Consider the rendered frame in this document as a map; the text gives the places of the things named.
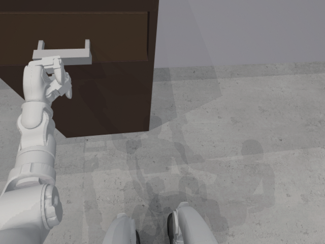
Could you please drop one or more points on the handle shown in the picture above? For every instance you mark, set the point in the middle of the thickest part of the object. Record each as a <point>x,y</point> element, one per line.
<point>68,56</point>

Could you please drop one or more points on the robot right thigh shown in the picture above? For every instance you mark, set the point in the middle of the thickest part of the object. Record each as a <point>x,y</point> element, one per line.
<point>188,222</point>

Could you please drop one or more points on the robot left thigh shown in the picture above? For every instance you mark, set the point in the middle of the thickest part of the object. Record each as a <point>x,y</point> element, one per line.
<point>121,231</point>

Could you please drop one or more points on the robot thigh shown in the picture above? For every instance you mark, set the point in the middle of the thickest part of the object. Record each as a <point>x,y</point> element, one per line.
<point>188,222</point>
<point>121,231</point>

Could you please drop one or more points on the robot left hand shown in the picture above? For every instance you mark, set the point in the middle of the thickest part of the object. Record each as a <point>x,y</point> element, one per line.
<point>37,86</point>

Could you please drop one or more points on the drawer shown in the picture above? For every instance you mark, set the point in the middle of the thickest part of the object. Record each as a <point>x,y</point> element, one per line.
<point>113,35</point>

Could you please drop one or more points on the left robot upper arm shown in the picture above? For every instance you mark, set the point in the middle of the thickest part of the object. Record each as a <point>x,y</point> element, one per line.
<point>28,214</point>

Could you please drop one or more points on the robot left forearm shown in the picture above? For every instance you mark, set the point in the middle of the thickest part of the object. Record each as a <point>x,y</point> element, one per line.
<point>37,149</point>

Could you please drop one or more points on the cabinet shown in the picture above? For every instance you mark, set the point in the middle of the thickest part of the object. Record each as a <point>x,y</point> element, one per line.
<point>108,97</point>

